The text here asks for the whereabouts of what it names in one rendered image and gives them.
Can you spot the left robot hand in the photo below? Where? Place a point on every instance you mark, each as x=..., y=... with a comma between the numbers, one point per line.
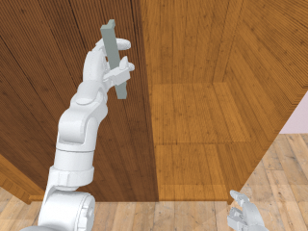
x=96, y=68

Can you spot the right robot hand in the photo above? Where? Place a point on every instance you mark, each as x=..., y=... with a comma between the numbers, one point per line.
x=250, y=215

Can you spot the wardrobe door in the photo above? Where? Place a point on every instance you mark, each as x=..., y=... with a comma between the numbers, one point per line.
x=43, y=48
x=12, y=173

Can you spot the handle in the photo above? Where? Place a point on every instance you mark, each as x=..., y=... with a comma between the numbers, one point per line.
x=109, y=38

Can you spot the left robot forearm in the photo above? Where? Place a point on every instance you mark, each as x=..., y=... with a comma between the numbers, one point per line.
x=76, y=140

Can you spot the left robot upper arm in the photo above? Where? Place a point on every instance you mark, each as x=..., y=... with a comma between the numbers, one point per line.
x=66, y=211

